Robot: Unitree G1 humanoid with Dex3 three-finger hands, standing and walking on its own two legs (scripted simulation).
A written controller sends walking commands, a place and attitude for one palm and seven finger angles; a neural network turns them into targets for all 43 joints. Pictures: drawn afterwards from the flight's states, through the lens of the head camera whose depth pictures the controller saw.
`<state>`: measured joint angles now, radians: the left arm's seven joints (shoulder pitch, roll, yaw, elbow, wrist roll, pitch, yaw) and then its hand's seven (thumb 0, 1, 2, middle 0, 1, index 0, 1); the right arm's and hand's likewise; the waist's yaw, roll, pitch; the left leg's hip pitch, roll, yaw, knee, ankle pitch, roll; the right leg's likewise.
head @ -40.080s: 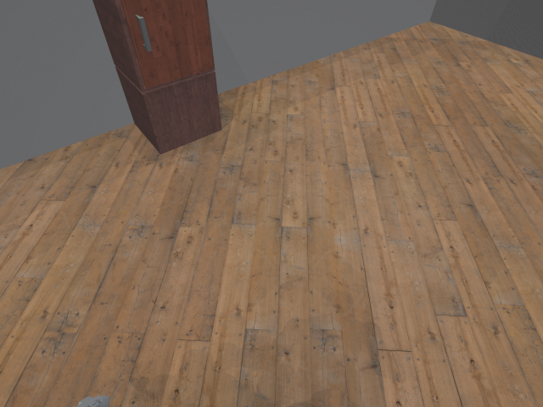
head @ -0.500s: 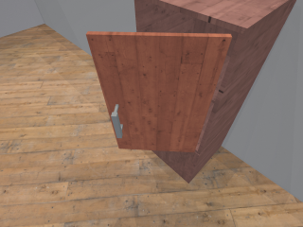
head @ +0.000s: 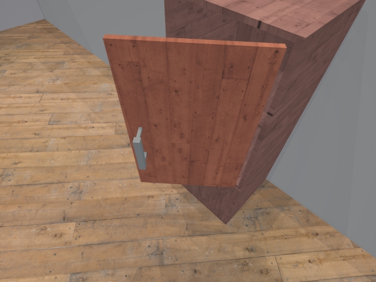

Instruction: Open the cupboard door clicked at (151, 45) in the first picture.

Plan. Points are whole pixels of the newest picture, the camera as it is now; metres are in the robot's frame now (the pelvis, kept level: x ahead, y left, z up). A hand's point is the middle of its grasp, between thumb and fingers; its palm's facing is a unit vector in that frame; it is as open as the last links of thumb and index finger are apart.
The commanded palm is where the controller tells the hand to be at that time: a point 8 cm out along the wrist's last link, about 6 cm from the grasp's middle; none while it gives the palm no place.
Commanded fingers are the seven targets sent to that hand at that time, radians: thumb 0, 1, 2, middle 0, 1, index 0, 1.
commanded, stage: look again from close up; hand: left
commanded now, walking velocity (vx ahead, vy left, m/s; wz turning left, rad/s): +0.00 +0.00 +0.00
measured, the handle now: (141, 149) +0.49 +0.18 -0.09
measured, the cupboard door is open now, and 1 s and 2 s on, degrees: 42 42 42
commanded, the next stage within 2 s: raise the hand with hooked fingers in 0.26 s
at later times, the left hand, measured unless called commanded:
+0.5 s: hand (105, 281) +0.14 +0.18 -0.08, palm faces +0.26 -0.95 -0.16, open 7.5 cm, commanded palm +0.09 +0.23 -0.07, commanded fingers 0.00 0.71 0.82 -0.21 -0.42 -0.21 -0.42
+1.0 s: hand (106, 277) +0.14 +0.18 -0.07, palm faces +0.02 -1.00 -0.06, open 9.9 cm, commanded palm +0.12 +0.24 -0.07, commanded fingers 0.00 0.13 0.57 -0.25 -0.80 -0.25 -0.80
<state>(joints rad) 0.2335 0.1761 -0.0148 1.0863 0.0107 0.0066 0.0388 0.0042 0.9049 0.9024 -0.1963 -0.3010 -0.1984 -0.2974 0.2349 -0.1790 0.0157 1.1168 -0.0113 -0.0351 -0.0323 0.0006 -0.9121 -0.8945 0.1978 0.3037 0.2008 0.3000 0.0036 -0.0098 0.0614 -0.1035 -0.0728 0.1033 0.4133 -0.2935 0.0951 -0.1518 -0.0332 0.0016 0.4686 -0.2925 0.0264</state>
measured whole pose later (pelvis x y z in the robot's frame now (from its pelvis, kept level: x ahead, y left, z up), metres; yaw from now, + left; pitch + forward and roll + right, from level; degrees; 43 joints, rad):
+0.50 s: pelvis -0.01 -0.02 +0.00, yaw +3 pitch +1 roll +2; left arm 0.40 0.19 0.07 0.32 -0.13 -0.05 0.07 0.02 0.88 0.89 -0.20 -0.32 -0.20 -0.32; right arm 0.32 -0.18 0.00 0.89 0.02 -0.22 -0.04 0.01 -0.91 -0.89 0.20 0.30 0.20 0.30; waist -0.02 -0.04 0.00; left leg -0.21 -0.10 0.06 0.46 -0.27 0.07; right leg -0.30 -0.04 -0.04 0.61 -0.31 -0.02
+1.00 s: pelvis -0.06 -0.07 -0.11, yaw +5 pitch +16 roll -2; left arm 0.22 0.32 0.31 0.24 -0.37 -0.48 -0.53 0.01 0.35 0.67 -0.24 -0.65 -0.24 -0.65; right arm 0.16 -0.24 0.02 0.58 0.04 -0.26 -0.06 0.01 -0.91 -0.89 0.20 0.30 0.20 0.30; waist 0.03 0.01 -0.13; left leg -1.01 0.01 -0.05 1.29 -0.56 0.00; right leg -0.99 0.04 -0.18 1.22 -0.52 -0.11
